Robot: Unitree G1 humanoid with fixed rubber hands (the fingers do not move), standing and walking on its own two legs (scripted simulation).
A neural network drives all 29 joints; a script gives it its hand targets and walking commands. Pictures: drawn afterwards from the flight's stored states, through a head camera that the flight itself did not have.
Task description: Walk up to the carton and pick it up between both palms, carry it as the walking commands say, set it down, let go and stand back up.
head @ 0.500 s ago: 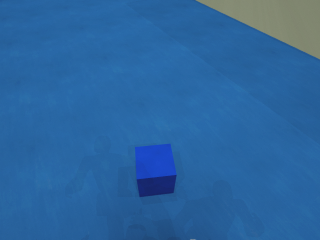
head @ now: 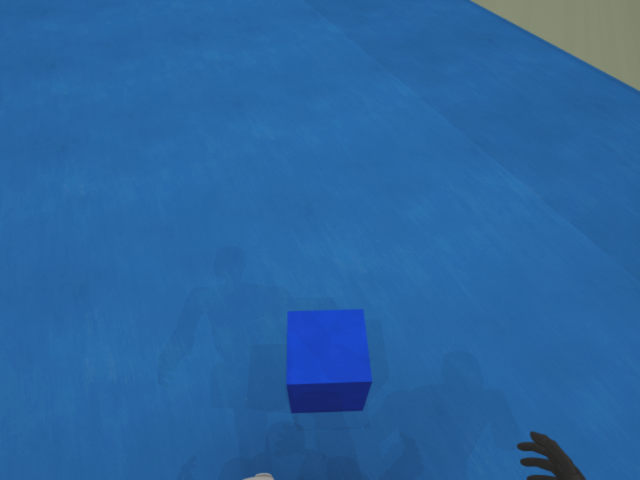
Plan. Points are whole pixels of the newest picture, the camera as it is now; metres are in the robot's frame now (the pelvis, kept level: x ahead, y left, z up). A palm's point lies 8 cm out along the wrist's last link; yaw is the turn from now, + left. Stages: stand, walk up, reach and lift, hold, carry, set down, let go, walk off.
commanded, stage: walk up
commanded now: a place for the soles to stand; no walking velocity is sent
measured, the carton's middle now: (326, 362) +0.51 -0.01 -0.62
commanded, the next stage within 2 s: none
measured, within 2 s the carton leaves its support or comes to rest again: neither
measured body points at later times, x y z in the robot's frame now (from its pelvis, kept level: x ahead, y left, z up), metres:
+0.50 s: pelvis -0.01 +0.00 +0.03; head +0.01 +0.00 +0.48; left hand +0.12 +0.31 -0.08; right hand +0.11 -0.30 -0.09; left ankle +0.04 +0.11 -0.71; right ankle -0.03 -0.12 -0.71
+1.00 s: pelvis +0.01 +0.01 +0.04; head +0.02 +0.01 +0.49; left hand +0.09 +0.32 -0.09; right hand +0.11 -0.29 -0.09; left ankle +0.04 +0.11 -0.71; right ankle -0.03 -0.12 -0.70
